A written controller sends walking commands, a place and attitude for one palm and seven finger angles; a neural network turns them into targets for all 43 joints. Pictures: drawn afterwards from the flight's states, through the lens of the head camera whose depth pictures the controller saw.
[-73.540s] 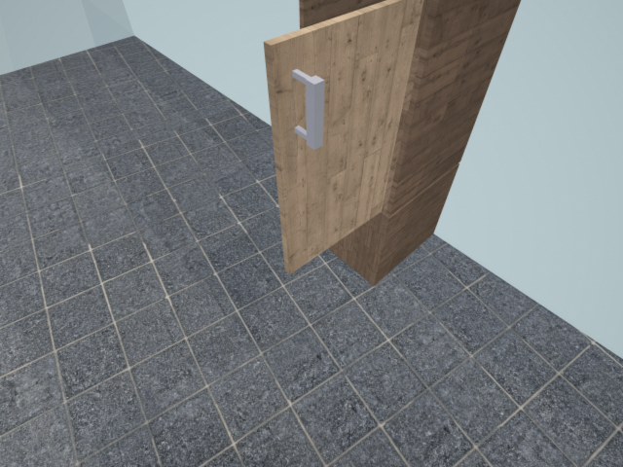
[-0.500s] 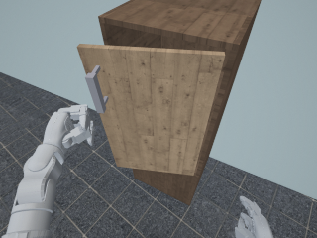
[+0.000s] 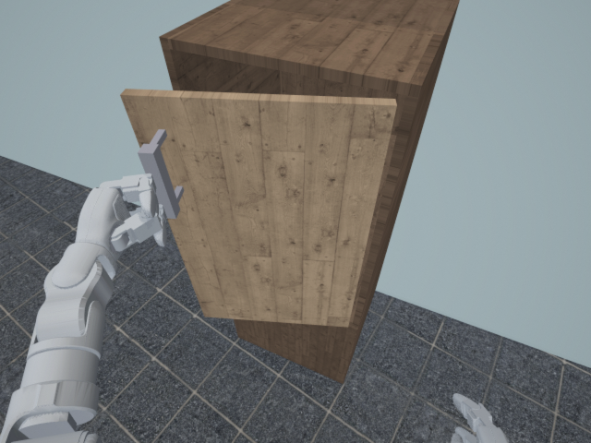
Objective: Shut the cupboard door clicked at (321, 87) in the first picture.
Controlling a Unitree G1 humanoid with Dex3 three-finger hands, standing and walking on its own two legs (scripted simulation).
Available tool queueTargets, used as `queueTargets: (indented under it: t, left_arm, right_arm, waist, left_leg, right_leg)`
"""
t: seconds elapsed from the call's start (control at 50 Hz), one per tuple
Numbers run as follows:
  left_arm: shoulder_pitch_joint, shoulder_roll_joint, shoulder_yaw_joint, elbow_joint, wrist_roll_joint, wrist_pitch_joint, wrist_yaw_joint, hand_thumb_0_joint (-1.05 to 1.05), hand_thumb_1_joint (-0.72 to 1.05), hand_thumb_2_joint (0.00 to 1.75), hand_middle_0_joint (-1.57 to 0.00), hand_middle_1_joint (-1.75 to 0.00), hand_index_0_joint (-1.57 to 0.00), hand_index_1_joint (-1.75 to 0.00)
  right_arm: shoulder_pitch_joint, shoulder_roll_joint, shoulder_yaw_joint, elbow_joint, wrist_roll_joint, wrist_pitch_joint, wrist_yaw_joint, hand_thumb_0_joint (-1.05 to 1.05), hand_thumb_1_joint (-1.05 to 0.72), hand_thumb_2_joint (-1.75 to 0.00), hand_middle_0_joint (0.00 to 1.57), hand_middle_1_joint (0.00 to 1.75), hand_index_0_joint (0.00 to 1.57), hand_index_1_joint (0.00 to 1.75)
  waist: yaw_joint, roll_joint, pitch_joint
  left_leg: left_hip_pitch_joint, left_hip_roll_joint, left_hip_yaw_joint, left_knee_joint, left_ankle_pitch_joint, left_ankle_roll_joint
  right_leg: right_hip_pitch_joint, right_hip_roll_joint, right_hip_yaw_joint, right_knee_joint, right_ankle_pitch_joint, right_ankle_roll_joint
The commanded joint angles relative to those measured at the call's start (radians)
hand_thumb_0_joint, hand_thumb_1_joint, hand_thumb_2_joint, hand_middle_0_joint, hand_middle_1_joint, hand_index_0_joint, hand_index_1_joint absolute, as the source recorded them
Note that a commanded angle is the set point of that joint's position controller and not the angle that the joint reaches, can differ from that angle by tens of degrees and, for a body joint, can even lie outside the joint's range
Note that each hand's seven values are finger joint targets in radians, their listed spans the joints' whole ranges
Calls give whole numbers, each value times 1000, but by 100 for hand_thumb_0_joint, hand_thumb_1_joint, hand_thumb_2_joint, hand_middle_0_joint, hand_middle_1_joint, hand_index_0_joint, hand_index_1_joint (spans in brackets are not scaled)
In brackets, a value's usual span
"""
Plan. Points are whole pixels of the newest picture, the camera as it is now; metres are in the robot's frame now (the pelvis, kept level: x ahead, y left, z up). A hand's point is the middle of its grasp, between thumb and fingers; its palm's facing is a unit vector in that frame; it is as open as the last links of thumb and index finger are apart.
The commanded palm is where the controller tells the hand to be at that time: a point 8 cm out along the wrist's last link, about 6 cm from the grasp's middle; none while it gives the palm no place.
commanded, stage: bring the fist close to the handle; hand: left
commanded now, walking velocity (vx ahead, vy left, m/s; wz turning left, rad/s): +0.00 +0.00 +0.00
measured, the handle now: (165, 174) +0.45 +0.22 +0.14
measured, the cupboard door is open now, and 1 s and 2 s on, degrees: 20 10 0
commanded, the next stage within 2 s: push the door shut along its arc in 0.12 s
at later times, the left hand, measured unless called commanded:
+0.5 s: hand (162, 212) +0.36 +0.19 +0.15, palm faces -0.05 -1.00 -0.03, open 3.1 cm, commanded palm +0.35 +0.25 +0.15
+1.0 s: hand (180, 182) +0.42 +0.19 +0.15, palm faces -0.18 -0.98 -0.02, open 3.0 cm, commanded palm +0.43 +0.23 +0.15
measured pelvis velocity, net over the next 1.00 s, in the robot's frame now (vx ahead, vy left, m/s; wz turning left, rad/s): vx -0.02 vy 0.00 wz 0.03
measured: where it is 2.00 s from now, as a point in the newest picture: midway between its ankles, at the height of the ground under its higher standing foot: outside the picture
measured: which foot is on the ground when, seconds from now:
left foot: down 0.00-1.00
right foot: down 0.00-1.00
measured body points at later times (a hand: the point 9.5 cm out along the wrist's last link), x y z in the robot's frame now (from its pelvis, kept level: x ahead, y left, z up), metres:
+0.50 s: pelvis -0.01 -0.01 +0.00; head +0.00 -0.02 +0.45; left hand +0.36 +0.25 +0.16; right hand +0.16 -0.26 -0.09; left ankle +0.02 +0.10 -0.73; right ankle -0.03 -0.10 -0.73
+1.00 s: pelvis -0.02 +0.00 -0.01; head +0.02 +0.00 +0.44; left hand +0.43 +0.24 +0.15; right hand +0.07 -0.27 -0.12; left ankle +0.02 +0.10 -0.73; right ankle -0.03 -0.10 -0.73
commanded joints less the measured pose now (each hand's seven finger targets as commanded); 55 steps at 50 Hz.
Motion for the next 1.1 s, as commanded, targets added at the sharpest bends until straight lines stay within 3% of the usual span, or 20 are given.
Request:
queueTargets:
  t: [0.0, 0.1, 0.14, 0.18, 0.24, 0.3, 0.34, 0.38, 0.42, 0.44, 0.52, 0.54, 0.56, 0.64, 0.76, 0.88, 0.92, 0.94, 1.0, 1.08]
  left_arm:
    - [-364, 229, 84, -209, -18, -38, 4, 0, 90, 90, -130, -150, -130, -150]
    - [-383, 223, 82, -315, -28, -101, 2, 0, 90, 90, -130, -150, -130, -150]
    - [-340, 248, 101, -263, -28, -105, 0, 0, 90, 90, -130, -150, -130, -150]
    - [-329, 209, 77, -219, -30, -88, -8, 0, 90, 90, -130, -150, -130, -150]
    - [-287, 262, 115, -133, -29, -45, -28, 0, 90, 90, -130, -150, -130, -150]
    - [-455, 219, 40, -148, -28, -41, -53, 0, 90, 90, -130, -150, -130, -150]
    - [-519, 286, 74, -151, -29, -66, -62, 0, 90, 90, -130, -150, -130, -150]
    - [-605, 257, 39, -156, -34, -100, -74, 0, 90, 90, -130, -150, -130, -150]
    - [-634, 279, 55, -98, -39, -126, -87, 0, 90, 90, -130, -150, -130, -150]
    - [-630, 340, 99, -57, -37, -136, -88, 0, 90, 90, -130, -150, -130, -150]
    - [-603, 301, 69, 88, -31, -133, -122, 0, 90, 90, -130, -150, -130, -150]
    - [-574, 341, 99, 146, -26, -123, -124, 0, 90, 90, -130, -150, -130, -150]
    - [-625, 308, 58, 157, -25, -120, -134, 0, 90, 90, -130, -150, -130, -150]
    - [-734, 360, 71, 255, -23, -141, -159, 0, 90, 90, -130, -150, -130, -150]
    - [-883, 310, -2, 283, -22, -200, -198, 0, 90, 90, -130, -150, -130, -150]
    - [-1015, 292, -27, 397, -21, -233, -209, 0, 90, 90, -130, -150, -130, -150]
    - [-1053, 287, -33, 427, -13, -241, -208, 0, 90, 90, -130, -150, -130, -150]
    - [-1064, 332, -4, 441, -8, -248, -202, 0, 90, 90, -130, -150, -130, -150]
    - [-1130, 278, -53, 476, 1, -261, -205, 0, 90, 90, -130, -150, -130, -150]
    - [-1177, 306, -43, 524, 14, -278, -222, 0, 90, 90, -130, -150, -130, -150]
  right_arm:
    - [-109, -132, -52, -168, 1, -47, -8, 0, -90, -90, 20, 30, 20, 30]
    - [-117, -122, -50, -178, -9, -61, -8, 0, -90, -90, 20, 30, 20, 30]
    - [-106, -129, -50, -164, -9, -58, -9, 0, -90, -90, 20, 30, 20, 30]
    - [-110, -125, -50, -160, -4, -58, -6, 0, -90, -90, 20, 30, 20, 30]
    - [-102, -141, -52, -157, 0, -43, -9, 0, -90, -90, 20, 30, 20, 30]
    - [-118, -134, -45, -162, 6, -37, -15, 0, -90, -90, 20, 30, 20, 30]
    - [-111, -143, -46, -155, 2, -36, -22, 0, -90, -90, 20, 30, 20, 30]
    - [-112, -135, -41, -152, 0, -41, -27, 0, -90, -90, 20, 30, 20, 30]
    - [-101, -138, -40, -140, -3, -46, -29, 0, -90, -90, 20, 30, 20, 30]
    - [-86, -149, -44, -128, -5, -42, -31, 0, -90, -90, 20, 30, 20, 30]
    - [-77, -149, -43, -125, -2, -39, -20, 0, -90, -90, 20, 30, 20, 30]
    - [-59, -159, -47, -119, -3, -31, -17, 0, -90, -90, 20, 30, 20, 30]
    - [-64, -156, -43, -124, 0, -30, -14, 0, -90, -90, 20, 30, 20, 30]
    - [-27, -175, -53, -109, -1, -20, -15, 0, -90, -90, 20, 30, 20, 30]
    - [6, -180, -61, -94, -2, -26, -13, 0, -90, -90, 20, 30, 20, 30]
    - [46, -193, -65, -55, -6, -31, -17, 0, -90, -90, 20, 30, 20, 30]
    - [58, -196, -65, -46, -11, -35, -14, 0, -90, -90, 20, 30, 20, 30]
    - [71, -203, -67, -38, -13, -33, -16, 0, -90, -90, 20, 30, 20, 30]
    - [82, -198, -67, -26, -17, -43, -12, 0, -90, -90, 20, 30, 20, 30]
    - [109, -210, -70, -17, -23, -46, -10, 0, -90, -90, 20, 30, 20, 30]
  waist:
    - [8, 2, -200]
    - [10, 41, -296]
    - [9, 11, -257]
    - [4, 1, -213]
    - [4, -38, -170]
    - [-29, -1, -152]
    - [-34, -6, -185]
    - [-46, 19, -223]
    - [-48, 17, -242]
    - [-46, -23, -252]
    - [-32, 20, -250]
    - [-27, -10, -255]
    - [-43, -13, -221]
    - [-68, -78, -201]
    - [-88, 34, -301]
    - [-126, -8, -262]
    - [-128, 16, -274]
    - [-126, 13, -294]
    - [-145, 40, -309]
    - [-155, 45, -348]
  left_leg:
    - [187, 8, -65, -61, 211, 11]
    - [247, 3, -56, -42, 287, 13]
    - [223, 5, -53, -40, 272, 14]
    - [199, 2, -54, -44, 245, 14]
    - [158, -1, -47, -43, 195, 17]
    - [161, -5, -53, -41, 155, 18]
    - [174, -3, -56, -30, 159, 21]
    - [196, -8, -62, -25, 166, 21]
    - [195, -9, -67, -18, 161, 20]
    - [179, -7, -66, -12, 161, 22]
    - [146, -13, -63, -9, 172, 17]
    - [126, -12, -60, 1, 175, 19]
    - [102, -13, -60, -1, 157, 20]
    - [59, -9, -62, 17, 125, 24]
    - [138, -10, -81, 36, 161, 22]
    - [121, -3, -96, 39, 103, 24]
    - [131, -2, -104, 41, 105, 21]
    - [133, -1, -106, 46, 124, 21]
    - [150, 3, -115, 51, 109, 16]
    - [155, 7, -127, 67, 136, 12]
  right_leg:
    - [-48, -4, 10, -80, 283, 1]
    - [-7, -4, 15, -61, 362, 1]
    - [-13, -4, 15, -67, 356, 5]
    - [-35, -6, 14, -70, 349, 7]
    - [-44, -12, 24, -83, 321, 15]
    - [-90, -13, 31, -91, 271, 16]
    - [-79, -14, 39, -90, 268, 15]
    - [-81, -13, 38, -82, 270, 10]
    - [-86, -11, 41, -79, 261, 8]
    - [-69, -14, 46, -77, 266, 12]
    - [-75, -20, 43, -58, 294, 7]
    - [-62, -24, 49, -55, 304, 11]
    - [-86, -28, 52, -57, 297, 16]
    - [-116, -26, 58, -57, 257, 22]
    - [-167, -13, 37, -27, 260, 4]
    - [-253, -4, 26, -27, 176, 5]
    - [-274, -2, 22, -18, 165, 0]
    - [-265, -4, 20, -10, 175, -2]
    - [-312, -1, 16, -3, 151, 0]
    - [-341, 3, 11, 22, 162, -3]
